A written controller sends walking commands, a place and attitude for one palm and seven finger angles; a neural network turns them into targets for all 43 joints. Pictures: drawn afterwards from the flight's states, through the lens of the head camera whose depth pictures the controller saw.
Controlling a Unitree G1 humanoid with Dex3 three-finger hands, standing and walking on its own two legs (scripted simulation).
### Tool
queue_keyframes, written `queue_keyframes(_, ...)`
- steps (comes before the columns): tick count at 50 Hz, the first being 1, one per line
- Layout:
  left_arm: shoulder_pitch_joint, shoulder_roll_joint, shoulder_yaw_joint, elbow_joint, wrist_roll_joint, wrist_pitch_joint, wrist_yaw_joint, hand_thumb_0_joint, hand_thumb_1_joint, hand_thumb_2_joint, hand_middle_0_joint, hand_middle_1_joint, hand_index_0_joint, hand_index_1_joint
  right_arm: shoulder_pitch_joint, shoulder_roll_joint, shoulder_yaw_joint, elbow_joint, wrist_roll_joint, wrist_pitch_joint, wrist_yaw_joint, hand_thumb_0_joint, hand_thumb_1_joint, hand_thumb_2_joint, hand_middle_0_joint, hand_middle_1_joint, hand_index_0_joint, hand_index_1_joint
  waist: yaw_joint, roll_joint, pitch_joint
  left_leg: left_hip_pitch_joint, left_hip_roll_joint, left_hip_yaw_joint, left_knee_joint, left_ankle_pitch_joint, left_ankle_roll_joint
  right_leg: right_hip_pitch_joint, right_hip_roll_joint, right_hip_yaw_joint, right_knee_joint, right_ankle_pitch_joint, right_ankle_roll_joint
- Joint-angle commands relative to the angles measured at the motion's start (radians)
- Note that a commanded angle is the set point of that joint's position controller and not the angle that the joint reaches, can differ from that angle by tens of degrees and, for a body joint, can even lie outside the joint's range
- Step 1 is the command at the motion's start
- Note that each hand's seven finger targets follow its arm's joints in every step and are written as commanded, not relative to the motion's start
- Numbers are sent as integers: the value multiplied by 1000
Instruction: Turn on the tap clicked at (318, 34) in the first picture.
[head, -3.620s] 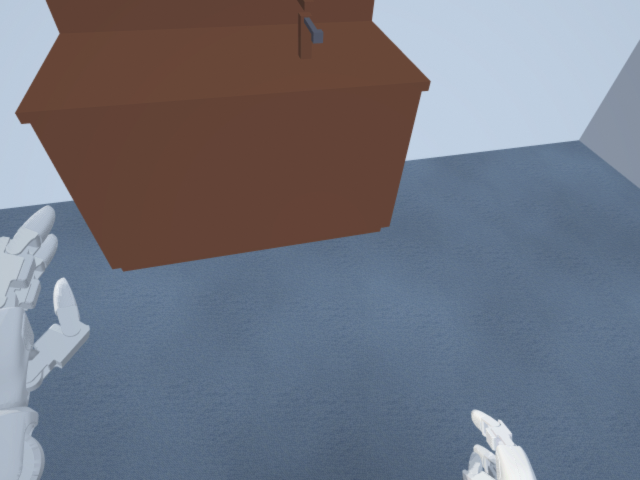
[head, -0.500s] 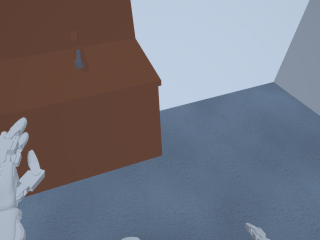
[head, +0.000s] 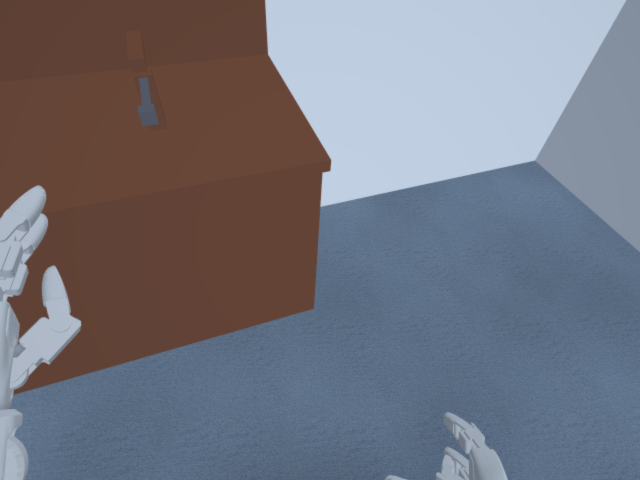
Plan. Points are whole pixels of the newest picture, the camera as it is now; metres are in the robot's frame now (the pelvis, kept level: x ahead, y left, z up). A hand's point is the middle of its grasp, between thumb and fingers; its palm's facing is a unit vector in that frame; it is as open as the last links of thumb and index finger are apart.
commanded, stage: take the last steps up to it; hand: left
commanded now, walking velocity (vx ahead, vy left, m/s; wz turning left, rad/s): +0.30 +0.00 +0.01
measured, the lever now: (148, 115) +0.68 +0.36 +0.08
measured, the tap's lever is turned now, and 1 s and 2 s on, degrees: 0 0 0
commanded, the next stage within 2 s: come to a stop and stand still in 1.12 s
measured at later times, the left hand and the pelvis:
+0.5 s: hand (130, 229) +0.32 +0.22 +0.18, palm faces +0.41 -0.83 -0.39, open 7.4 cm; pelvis +0.11 -0.01 -0.01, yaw +1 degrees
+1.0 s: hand (187, 173) +0.42 +0.20 +0.17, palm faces +0.45 -0.79 -0.42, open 7.4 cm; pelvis +0.21 -0.05 -0.01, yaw +2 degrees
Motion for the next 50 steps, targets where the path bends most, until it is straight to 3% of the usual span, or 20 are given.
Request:
queue_keyframes(1,-106,182,140,-169,-1,-58,30,0,900,900,-200,-300,-200,-300,-95,-186,-71,-135,-4,-45,-34,0,-900,-900,200,300,200,300,-2,214,-74,45,238,-176,-174,148,110,86,37,-58,-185,-4,4)
queue_keyframes(5,-146,166,121,-113,3,-44,35,0,900,900,-200,-300,-200,-300,-115,-182,-67,-135,5,-31,-36,0,-900,-900,200,300,200,300,7,120,-105,-56,180,-117,58,52,63,345,50,-54,-422,66,-23)
queue_keyframes(6,-139,180,128,-89,10,-41,37,0,900,900,-200,-300,-200,-300,-105,-172,-69,-129,7,-23,-34,0,-900,-900,200,300,200,300,10,-15,-140,-155,121,-56,273,14,43,447,-55,100,-467,74,-78)
queue_keyframes(7,-146,198,132,-75,13,-36,38,0,900,900,-200,-300,-200,-300,-102,-155,-68,-141,10,-16,-30,0,-900,-900,200,300,200,300,6,-264,-149,-374,-17,-1,541,-198,-9,554,-263,475,-545,150,-186)
queue_keyframes(8,-160,217,149,-84,2,-35,40,0,900,900,-200,-300,-200,-300,-136,-171,-68,-151,7,-20,-30,0,-900,-900,200,300,200,300,24,-288,-106,-489,-38,-95,729,-317,-30,539,-372,609,-596,218,-252)
queue_keyframes(10,-141,185,132,-35,-8,-45,24,0,900,900,-200,-300,-200,-300,-117,-186,-85,-124,10,-14,-19,0,-900,-900,200,300,200,300,6,-182,-54,-487,17,-179,815,-201,-44,424,-333,530,-621,18,-240)
queue_keyframes(12,-83,186,142,-70,1,-61,24,0,900,900,-200,-300,-200,-300,-134,-178,-68,-113,7,15,-17,0,-900,-900,200,300,200,300,1,-74,-42,-480,41,-156,779,-117,-59,390,-274,317,-595,169,-211)
queue_keyframes(15,-128,206,148,-178,0,-82,27,0,900,900,-200,-300,-200,-300,-154,-173,-66,-137,4,25,-24,0,-900,-900,200,300,200,300,-5,-71,-39,-338,57,-118,551,-76,-51,273,-234,157,-607,227,-181)
queue_keyframes(20,-66,204,171,-241,-11,-76,57,0,900,900,-200,-300,-200,-300,-120,-160,-76,-178,-3,-1,-36,0,-900,-900,200,300,200,300,34,-77,-115,-188,-2,1,207,-41,-31,382,-203,153,-544,260,-195)
queue_keyframes(23,-81,184,156,-218,-16,-64,68,0,900,900,-200,-300,-200,-300,-88,-175,-87,-180,-4,-4,-43,0,-900,-900,200,300,200,300,14,-42,-136,-25,-33,39,31,72,-31,362,-146,116,-446,180,-147)
queue_keyframes(25,-111,167,132,-209,-16,-71,64,0,900,900,-200,-300,-200,-300,-64,-206,-100,-184,5,-1,-54,0,-900,-900,200,300,200,300,-15,131,-150,175,72,-138,-70,66,30,200,-56,50,-169,109,-80)
queue_keyframes(26,-121,162,132,-203,-20,-78,63,0,900,900,-200,-300,-200,-300,-72,-224,-105,-188,8,0,-50,0,-900,-900,200,300,200,300,-12,309,-157,309,284,-456,-109,203,135,-29,45,-6,50,-182,-30)
queue_keyframes(27,-140,178,129,-176,-10,-84,60,0,900,900,-200,-300,-200,-300,-82,-207,-94,-202,10,-6,-41,0,-900,-900,200,300,200,300,-7,273,-124,284,365,-593,-158,285,207,-122,68,53,225,-303,-36)
queue_keyframes(28,-143,214,153,-116,-11,-81,50,0,900,900,-200,-300,-200,-300,-95,-199,-80,-178,0,-12,-40,0,-900,-900,200,300,200,300,-14,232,-94,202,376,-595,-184,214,219,-150,28,102,304,-268,-35)
queue_keyframes(34,-84,163,120,-225,-8,-71,23,0,900,900,-200,-300,-200,-300,-87,-200,-84,-151,11,-34,-15,0,-900,-900,200,300,200,300,9,221,-86,38,213,-211,-157,223,142,-19,3,27,92,-27,-9)
queue_keyframes(42,-122,174,146,-121,-4,-55,40,0,900,900,-200,-300,-200,-300,-102,-184,-71,-139,10,-37,-29,0,-900,-900,200,300,200,300,10,127,-105,-82,159,-92,57,-1,50,339,54,-56,-391,64,-12)
queue_keyframes(43,-138,191,152,-99,4,-51,42,0,900,900,-200,-300,-200,-300,-92,-168,-72,-134,11,-29,-31,0,-900,-900,200,300,200,300,8,-40,-125,-161,88,-36,267,-84,24,403,-53,110,-463,88,-62)
queue_keyframes(44,-143,201,146,-79,6,-42,42,0,900,900,-200,-300,-200,-300,-94,-139,-63,-144,11,-23,-31,0,-900,-900,200,300,200,300,5,-283,-126,-351,-44,-2,508,-269,-19,474,-250,474,-553,158,-167)
queue_keyframes(45,-181,228,163,-103,-4,-40,45,0,900,900,-200,-300,-200,-300,-142,-159,-61,-151,7,-32,-30,0,-900,-900,200,300,200,300,23,-287,-96,-441,-41,-99,684,-337,-32,463,-362,603,-601,229,-233)
queue_keyframes(50,-120,184,143,-93,3,-72,32,0,900,900,-200,-300,-200,-300,-150,-162,-56,-116,5,6,-22,0,-900,-900,200,300,200,300,-1,-96,-78,-333,21,-124,598,-145,-51,346,-238,221,-534,430,-190)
